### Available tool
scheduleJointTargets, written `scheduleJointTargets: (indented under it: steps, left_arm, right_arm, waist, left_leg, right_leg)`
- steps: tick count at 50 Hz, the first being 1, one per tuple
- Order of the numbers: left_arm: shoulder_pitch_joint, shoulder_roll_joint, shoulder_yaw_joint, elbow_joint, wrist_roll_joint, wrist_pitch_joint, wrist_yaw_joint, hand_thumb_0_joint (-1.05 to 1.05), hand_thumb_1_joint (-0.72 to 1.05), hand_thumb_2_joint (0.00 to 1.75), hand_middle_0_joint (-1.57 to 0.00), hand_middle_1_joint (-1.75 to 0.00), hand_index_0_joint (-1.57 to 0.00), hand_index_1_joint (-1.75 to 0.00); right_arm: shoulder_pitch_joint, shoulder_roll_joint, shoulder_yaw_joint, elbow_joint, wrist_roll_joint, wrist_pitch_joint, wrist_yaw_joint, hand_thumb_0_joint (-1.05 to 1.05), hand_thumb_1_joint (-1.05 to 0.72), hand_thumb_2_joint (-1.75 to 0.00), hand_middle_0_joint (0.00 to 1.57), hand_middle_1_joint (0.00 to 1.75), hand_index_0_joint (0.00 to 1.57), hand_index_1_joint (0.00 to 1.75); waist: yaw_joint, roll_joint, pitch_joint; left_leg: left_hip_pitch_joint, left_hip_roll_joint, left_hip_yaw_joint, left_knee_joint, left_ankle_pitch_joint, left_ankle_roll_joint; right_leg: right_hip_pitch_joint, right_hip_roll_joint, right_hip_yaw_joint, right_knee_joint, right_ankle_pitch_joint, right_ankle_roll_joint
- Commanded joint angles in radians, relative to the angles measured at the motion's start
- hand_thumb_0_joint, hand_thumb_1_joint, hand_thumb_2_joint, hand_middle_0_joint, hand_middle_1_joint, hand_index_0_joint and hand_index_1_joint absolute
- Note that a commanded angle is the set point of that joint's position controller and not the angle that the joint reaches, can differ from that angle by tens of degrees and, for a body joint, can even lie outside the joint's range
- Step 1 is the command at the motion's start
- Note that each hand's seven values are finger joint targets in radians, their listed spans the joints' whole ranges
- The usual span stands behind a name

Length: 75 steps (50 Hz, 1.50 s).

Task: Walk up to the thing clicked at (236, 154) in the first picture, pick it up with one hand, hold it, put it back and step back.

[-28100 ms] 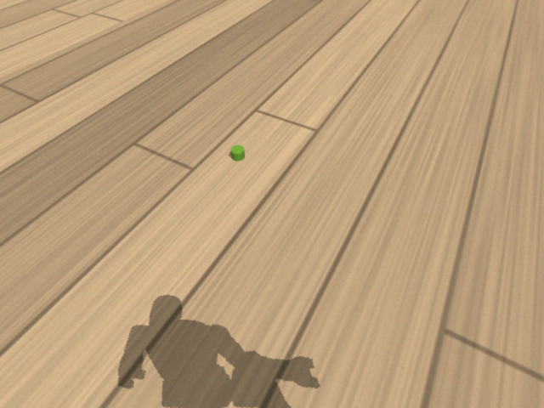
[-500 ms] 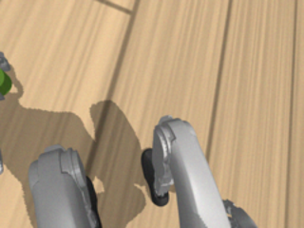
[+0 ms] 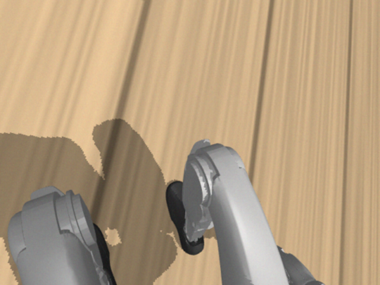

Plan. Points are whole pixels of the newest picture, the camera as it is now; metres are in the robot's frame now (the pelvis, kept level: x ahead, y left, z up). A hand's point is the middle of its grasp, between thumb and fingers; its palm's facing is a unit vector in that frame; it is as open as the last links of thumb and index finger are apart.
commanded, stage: rest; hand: left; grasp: from above
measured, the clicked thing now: out of the picture +0.50 +0.32 -0.23
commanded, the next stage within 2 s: open in 1.28 s
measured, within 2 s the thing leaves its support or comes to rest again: rests again in 1.14 s
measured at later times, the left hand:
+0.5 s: hand out of the picture +0.49 +0.30 -0.24, palm faces -0.46 -0.11 -0.88, open 9.0 cm
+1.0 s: hand out of the picture +0.49 +0.30 -0.25, palm faces -0.46 -0.11 -0.88, open 9.0 cm
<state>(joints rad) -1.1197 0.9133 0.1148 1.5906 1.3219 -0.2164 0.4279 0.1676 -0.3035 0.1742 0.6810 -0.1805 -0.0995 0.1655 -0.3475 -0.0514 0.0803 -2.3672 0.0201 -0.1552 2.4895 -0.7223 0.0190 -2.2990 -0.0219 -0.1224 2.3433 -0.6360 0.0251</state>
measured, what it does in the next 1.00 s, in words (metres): stands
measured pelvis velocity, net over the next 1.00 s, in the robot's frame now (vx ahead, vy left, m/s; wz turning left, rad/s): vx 0.00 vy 0.01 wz -0.07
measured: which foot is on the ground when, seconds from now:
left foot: down 0.00-1.00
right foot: down 0.00-1.00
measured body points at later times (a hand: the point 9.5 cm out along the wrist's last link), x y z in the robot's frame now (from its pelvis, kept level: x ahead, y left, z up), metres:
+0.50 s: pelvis +0.00 +0.00 -0.01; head +0.29 +0.11 +0.32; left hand +0.51 +0.31 -0.19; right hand +0.02 -0.26 -0.06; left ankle +0.06 +0.12 -0.28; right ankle +0.11 -0.12 -0.28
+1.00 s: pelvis +0.00 +0.01 -0.01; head +0.29 +0.11 +0.31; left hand +0.51 +0.30 -0.20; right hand +0.02 -0.25 -0.06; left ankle +0.06 +0.12 -0.28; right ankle +0.11 -0.12 -0.28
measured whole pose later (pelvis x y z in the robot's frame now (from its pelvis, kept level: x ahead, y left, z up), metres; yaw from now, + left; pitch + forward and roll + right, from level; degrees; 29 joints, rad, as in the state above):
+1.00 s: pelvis +0.00 +0.01 -0.01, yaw -4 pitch +29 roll -15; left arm -1.16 1.08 0.12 1.72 1.34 -0.23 0.53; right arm 0.13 -0.35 0.31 0.61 -0.24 -0.18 0.21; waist -0.42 -0.14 0.18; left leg -2.36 0.03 -0.23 2.55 -0.73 0.03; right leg -2.26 0.00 -0.18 2.34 -0.62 0.05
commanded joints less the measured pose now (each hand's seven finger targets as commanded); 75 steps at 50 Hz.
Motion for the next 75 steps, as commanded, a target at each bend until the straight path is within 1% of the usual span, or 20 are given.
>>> scheduleJointTargets:
  steps: [1, 11, 21, 25, 34, 45, 46, 48, 49, 55, 57, 60, 62, 63, 65, 66, 69, 71, 73, 75]
  left_arm:
    - [-0.298, 0.278, 0.035, -0.122, -0.019, 0.0, 0.059, 0.0, 0.72, 0.72, -0.98, -0.78, -1.03, -0.73]
    - [-0.309, 0.341, 0.066, -0.083, -0.001, -0.012, 0.089, 0.0, 0.74, 0.72, -0.98, -0.8, -1.04, -0.74]
    - [-0.288, 0.333, 0.005, -0.073, -0.002, -0.009, 0.104, 0.0, 0.73, 0.7, -0.98, -0.79, -1.03, -0.73]
    - [-0.292, 0.371, 0.049, -0.058, -0.004, -0.004, 0.123, 0.0, 0.74, 0.72, -1.0, -0.78, -1.05, -0.73]
    - [-0.298, 0.388, 0.05, -0.034, -0.002, -0.002, 0.135, 0.0, 0.75, 0.74, -1.0, -0.8, -1.05, -0.75]
    - [-0.3, 0.376, 0.001, -0.011, -0.002, -0.021, 0.144, 0.0, 0.75, 0.76, -1.0, -0.82, -1.05, -0.77]
    - [-0.305, 0.428, 0.032, -0.015, -0.001, -0.023, 0.153, 0.0, 0.75, 0.76, -1.0, -0.82, -1.05, -0.77]
    - [-0.303, 0.353, -0.023, 0.009, -0.002, -0.018, 0.149, 0.0, 0.73, 0.76, -0.99, -0.82, -1.03, -0.77]
    - [-0.289, 0.411, 0.021, 0.019, -0.007, -0.017, 0.159, 0.0, 0.76, 0.77, -1.0, -0.85, -1.05, -0.79]
    - [-0.291, 0.392, 0.002, 0.043, -0.001, -0.005, 0.17, 0.0, 0.76, 0.78, -1.01, -0.83, -1.05, -0.79]
    - [-0.332, 0.463, 0.039, -0.022, -0.009, -0.008, 0.176, 0.0, 0.74, 0.77, -1.0, -0.81, -1.04, -0.77]
    - [-0.309, 0.393, -0.019, 0.031, -0.011, 0.0, 0.169, 0.0, 0.73, 0.74, -1.0, -0.8, -1.04, -0.76]
    - [-0.31, 0.436, 0.011, 0.02, -0.01, 0.002, 0.173, 0.0, 0.71, 0.73, -0.97, -0.81, -1.02, -0.76]
    - [-0.307, 0.375, -0.036, 0.028, -0.012, 0.004, 0.161, 0.0, 0.7, 0.74, -0.97, -0.8, -1.01, -0.76]
    - [-0.328, 0.47, 0.02, -0.006, -0.019, 0.001, 0.17, 0.0, 0.68, 0.74, -0.96, -0.8, -1.0, -0.76]
    - [-0.304, 0.41, -0.019, 0.032, -0.015, 0.005, 0.161, 0.0, 0.69, 0.72, -0.97, -0.79, -1.01, -0.75]
    - [-0.309, 0.451, 0.015, 0.031, -0.027, 0.0, 0.163, 0.0, 0.69, 0.75, -0.97, -0.81, -1.01, -0.77]
    - [-0.325, 0.39, -0.041, 0.005, -0.021, 0.0, 0.147, 0.0, 0.53, 0.7, -0.81, -0.79, -0.85, -0.75]
    - [-0.316, 0.444, -0.002, -0.001, -0.035, -0.003, 0.149, 0.0, 0.37, 0.65, -0.65, -0.78, -0.69, -0.74]
    - [-0.299, 0.411, -0.027, 0.018, -0.029, -0.006, 0.142, 0.0, 0.21, 0.61, -0.5, -0.78, -0.55, -0.73]
  right_arm:
    - [0.243, -0.307, -0.082, 0.007, -0.004, -0.003, -0.01, 0.0, -0.9, -0.89, 0.2, 0.3, 0.2, 0.3]
    - [0.225, -0.339, -0.055, -0.012, -0.022, -0.014, -0.004, 0.0, -0.89, -0.89, 0.2, 0.3, 0.2, 0.3]
    - [0.21, -0.346, -0.025, -0.024, -0.028, -0.046, 0.007, 0.0, -0.9, -0.9, 0.2, 0.3, 0.2, 0.3]
    - [0.207, -0.36, -0.022, -0.016, -0.035, -0.047, 0.012, 0.0, -0.9, -0.9, 0.2, 0.3, 0.2, 0.3]
    - [0.193, -0.371, -0.004, -0.034, -0.043, -0.059, 0.024, 0.0, -0.9, -0.9, 0.2, 0.3, 0.2, 0.3]
    - [0.172, -0.378, 0.026, -0.055, -0.049, -0.074, 0.028, 0.0, -0.9, -0.9, 0.2, 0.3, 0.2, 0.3]
    - [0.181, -0.378, 0.03, -0.04, -0.053, -0.072, 0.028, 0.0, -0.9, -0.9, 0.2, 0.3, 0.2, 0.3]
    - [0.167, -0.374, 0.037, -0.057, -0.052, -0.08, 0.031, 0.0, -0.9, -0.9, 0.2, 0.3, 0.2, 0.3]
    - [0.169, -0.383, 0.038, -0.046, -0.052, -0.08, 0.031, 0.0, -0.9, -0.9, 0.2, 0.3, 0.2, 0.3]
    - [0.159, -0.391, 0.047, -0.059, -0.054, -0.093, 0.036, 0.0, -0.9, -0.9, 0.2, 0.3, 0.2, 0.3]
    - [0.164, -0.394, 0.054, -0.054, -0.051, -0.097, 0.033, 0.0, -0.9, -0.9, 0.2, 0.3, 0.2, 0.3]
    - [0.139, -0.394, 0.054, -0.07, -0.05, -0.103, 0.036, 0.0, -0.91, -0.9, 0.2, 0.3, 0.2, 0.3]
    - [0.151, -0.407, 0.054, -0.065, -0.047, -0.103, 0.036, 0.0, -0.9, -0.9, 0.2, 0.3, 0.2, 0.3]
    - [0.141, -0.396, 0.058, -0.07, -0.048, -0.11, 0.039, 0.0, -0.91, -0.9, 0.2, 0.3, 0.2, 0.3]
    - [0.153, -0.411, 0.059, -0.053, -0.044, -0.105, 0.035, 0.0, -0.9, -0.9, 0.2, 0.3, 0.2, 0.3]
    - [0.153, -0.404, 0.063, -0.068, -0.046, -0.106, 0.038, 0.0, -0.9, -0.9, 0.2, 0.3, 0.2, 0.3]
    - [0.156, -0.392, 0.077, -0.052, -0.046, -0.101, 0.039, 0.0, -0.9, -0.9, 0.2, 0.3, 0.2, 0.3]
    - [0.135, -0.394, 0.069, -0.073, -0.048, -0.102, 0.038, 0.0, -0.9, -0.9, 0.2, 0.3, 0.2, 0.3]
    - [0.147, -0.411, 0.068, -0.058, -0.044, -0.101, 0.038, 0.0, -0.9, -0.9, 0.2, 0.3, 0.2, 0.3]
    - [0.138, -0.404, 0.065, -0.062, -0.044, -0.098, 0.037, 0.0, -0.9, -0.9, 0.2, 0.3, 0.2, 0.3]
  waist:
    - [-0.029, 0.445, -0.731]
    - [-0.066, 0.461, -0.657]
    - [-0.074, 0.477, -0.652]
    - [-0.083, 0.488, -0.639]
    - [-0.097, 0.511, -0.599]
    - [-0.118, 0.496, -0.576]
    - [-0.115, 0.508, -0.602]
    - [-0.128, 0.499, -0.581]
    - [-0.126, 0.492, -0.56]
    - [-0.141, 0.477, -0.519]
    - [-0.124, 0.514, -0.574]
    - [-0.131, 0.507, -0.535]
    - [-0.129, 0.503, -0.55]
    - [-0.141, 0.512, -0.525]
    - [-0.125, 0.521, -0.577]
    - [-0.142, 0.51, -0.544]
    - [-0.14, 0.491, -0.524]
    - [-0.141, 0.519, -0.544]
    - [-0.14, 0.505, -0.549]
    - [-0.143, 0.493, -0.536]
  left_leg:
    - [0.528, -0.007, 0.066, -0.241, 0.309, -0.006]
    - [0.515, 0.001, 0.045, -0.233, 0.26, -0.009]
    - [0.533, 0.008, 0.044, -0.211, 0.282, -0.007]
    - [0.547, 0.014, 0.024, -0.215, 0.309, -0.014]
    - [0.539, 0.016, 0.012, -0.229, 0.275, -0.016]
    - [0.525, 0.023, 0.003, -0.218, 0.262, -0.012]
    - [0.528, 0.024, 0.004, -0.216, 0.27, -0.012]
    - [0.544, 0.026, -0.002, -0.211, 0.276, -0.013]
    - [0.53, 0.026, -0.006, -0.214, 0.272, -0.013]
    - [0.505, 0.029, -0.006, -0.207, 0.256, -0.01]
    - [0.525, 0.03, -0.007, -0.213, 0.275, -0.012]
    - [0.513, 0.032, -0.013, -0.214, 0.247, -0.014]
    - [0.53, 0.034, -0.018, -0.216, 0.256, -0.016]
    - [0.529, 0.035, -0.015, -0.212, 0.259, -0.016]
    - [0.548, 0.038, -0.023, -0.215, 0.286, -0.019]
    - [0.541, 0.036, -0.02, -0.213, 0.281, -0.017]
    - [0.493, 0.037, -0.021, -0.218, 0.257, -0.015]
    - [0.533, 0.038, -0.017, -0.211, 0.27, -0.016]
    - [0.521, 0.039, -0.02, -0.203, 0.287, -0.015]
    - [0.523, 0.039, -0.017, -0.198, 0.284, -0.015]
  right_leg:
    - [0.419, 0.059, -0.085, -0.18, 0.277, -0.057]
    - [0.384, 0.066, -0.109, -0.176, 0.238, -0.06]
    - [0.419, 0.075, -0.109, -0.17, 0.272, -0.05]
    - [0.404, 0.076, -0.126, -0.162, 0.29, -0.052]
    - [0.401, 0.077, -0.133, -0.161, 0.27, -0.05]
    - [0.415, 0.085, -0.141, -0.167, 0.267, -0.045]
    - [0.443, 0.089, -0.142, -0.168, 0.277, -0.045]
    - [0.413, 0.088, -0.143, -0.159, 0.281, -0.045]
    - [0.41, 0.085, -0.151, -0.163, 0.28, -0.041]
    - [0.405, 0.087, -0.147, -0.161, 0.273, -0.04]
    - [0.437, 0.088, -0.144, -0.17, 0.286, -0.041]
    - [0.41, 0.092, -0.144, -0.166, 0.265, -0.044]
    - [0.411, 0.087, -0.149, -0.16, 0.27, -0.042]
    - [0.393, 0.087, -0.147, -0.155, 0.273, -0.042]
    - [0.427, 0.086, -0.15, -0.164, 0.292, -0.041]
    - [0.414, 0.085, -0.148, -0.159, 0.289, -0.041]
    - [0.428, 0.088, -0.152, -0.172, 0.274, -0.039]
    - [0.417, 0.089, -0.147, -0.165, 0.284, -0.043]
    - [0.431, 0.087, -0.15, -0.17, 0.296, -0.037]
    - [0.423, 0.087, -0.148, -0.169, 0.293, -0.039]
